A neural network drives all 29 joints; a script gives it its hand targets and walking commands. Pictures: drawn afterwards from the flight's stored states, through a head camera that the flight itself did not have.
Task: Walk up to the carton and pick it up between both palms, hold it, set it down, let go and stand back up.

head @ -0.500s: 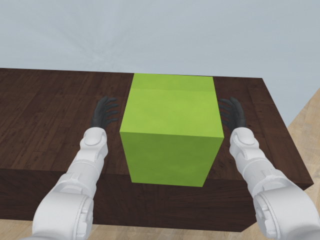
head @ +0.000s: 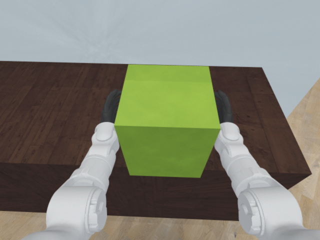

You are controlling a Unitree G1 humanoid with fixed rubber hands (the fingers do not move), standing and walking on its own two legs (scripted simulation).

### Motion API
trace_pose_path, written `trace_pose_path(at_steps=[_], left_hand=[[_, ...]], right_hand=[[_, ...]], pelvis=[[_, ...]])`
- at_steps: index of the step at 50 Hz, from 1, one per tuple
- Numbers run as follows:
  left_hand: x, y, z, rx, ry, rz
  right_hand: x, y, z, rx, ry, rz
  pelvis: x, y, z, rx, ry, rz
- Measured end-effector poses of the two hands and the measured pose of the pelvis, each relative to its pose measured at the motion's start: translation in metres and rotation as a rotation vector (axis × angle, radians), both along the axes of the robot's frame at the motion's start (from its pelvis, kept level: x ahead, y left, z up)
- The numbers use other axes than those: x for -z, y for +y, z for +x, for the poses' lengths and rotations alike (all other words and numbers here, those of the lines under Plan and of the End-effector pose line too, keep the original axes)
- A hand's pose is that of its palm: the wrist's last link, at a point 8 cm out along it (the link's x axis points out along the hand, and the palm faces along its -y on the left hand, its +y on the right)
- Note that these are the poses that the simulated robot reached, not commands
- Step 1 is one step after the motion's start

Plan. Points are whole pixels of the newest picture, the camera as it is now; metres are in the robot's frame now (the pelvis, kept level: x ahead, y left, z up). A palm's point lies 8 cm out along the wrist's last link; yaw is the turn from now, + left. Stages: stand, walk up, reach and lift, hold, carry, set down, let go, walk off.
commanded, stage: reach and lift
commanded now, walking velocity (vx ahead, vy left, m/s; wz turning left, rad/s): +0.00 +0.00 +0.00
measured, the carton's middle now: (166, 124) +0.42 -0.01 +0.04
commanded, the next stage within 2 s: none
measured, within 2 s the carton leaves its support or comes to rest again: leaves its support in 1.50 s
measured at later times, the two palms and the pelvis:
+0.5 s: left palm (108, 123) +0.41 +0.15 +0.07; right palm (224, 124) +0.39 -0.15 +0.07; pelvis +0.03 +0.01 +0.01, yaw +1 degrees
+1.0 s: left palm (108, 122) +0.41 +0.15 +0.07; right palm (224, 125) +0.39 -0.15 +0.07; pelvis +0.04 +0.01 +0.02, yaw +0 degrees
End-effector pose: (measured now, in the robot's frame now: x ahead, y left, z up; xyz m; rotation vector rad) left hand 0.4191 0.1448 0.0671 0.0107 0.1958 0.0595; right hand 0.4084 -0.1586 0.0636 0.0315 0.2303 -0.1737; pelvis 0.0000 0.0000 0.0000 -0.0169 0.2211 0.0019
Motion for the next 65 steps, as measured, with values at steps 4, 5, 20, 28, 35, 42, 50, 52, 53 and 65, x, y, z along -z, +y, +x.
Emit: trace_pose_path(at_steps=[4, 5, 20, 28, 35, 42, 50, 52, 53, 65], left_hand=[[0.000, 0.000, -0.001, -0.006, 0.002, 0.001], [0.000, 0.000, -0.002, -0.006, 0.002, 0.004], [-0.003, 0.000, -0.014, 0.006, -0.006, 0.032], [-0.001, 0.001, -0.011, 0.011, 0.012, 0.007], [-0.001, 0.001, -0.011, 0.013, 0.014, 0.013], [-0.001, 0.001, -0.011, 0.015, 0.018, 0.018], [-0.002, 0.001, -0.011, 0.015, 0.023, 0.017], [-0.002, 0.001, -0.011, 0.015, 0.024, 0.014], [-0.001, 0.001, -0.011, 0.015, 0.025, 0.013], [-0.002, 0.001, -0.011, 0.016, 0.027, 0.015]], right_hand=[[-0.002, 0.001, -0.003, 0.001, -0.001, -0.021], [-0.003, 0.002, -0.004, -0.002, -0.002, -0.030], [-0.005, 0.003, -0.018, -0.003, -0.026, -0.100], [-0.005, 0.004, -0.017, 0.000, -0.020, -0.127], [-0.004, 0.004, -0.018, 0.004, -0.025, -0.124], [-0.004, 0.004, -0.018, 0.005, -0.027, -0.122], [-0.004, 0.004, -0.018, 0.008, -0.028, -0.118], [-0.004, 0.004, -0.018, 0.008, -0.029, -0.119], [-0.004, 0.004, -0.018, 0.009, -0.029, -0.119], [-0.004, 0.004, -0.019, 0.012, -0.030, -0.113]], pelvis=[[-0.003, 0.001, 0.001, 0.000, -0.024, 0.000], [-0.004, 0.001, 0.002, 0.000, -0.032, 0.000], [-0.014, 0.008, 0.026, -0.010, -0.168, 0.000], [-0.015, 0.008, 0.034, -0.011, -0.195, 0.001], [-0.015, 0.010, 0.038, -0.005, -0.199, -0.002], [-0.015, 0.010, 0.038, -0.005, -0.199, -0.004], [-0.016, 0.009, 0.035, -0.008, -0.194, -0.003], [-0.016, 0.009, 0.035, -0.009, -0.191, -0.003], [-0.016, 0.009, 0.035, -0.009, -0.189, -0.003], [-0.016, 0.008, 0.032, -0.014, -0.179, -0.003]])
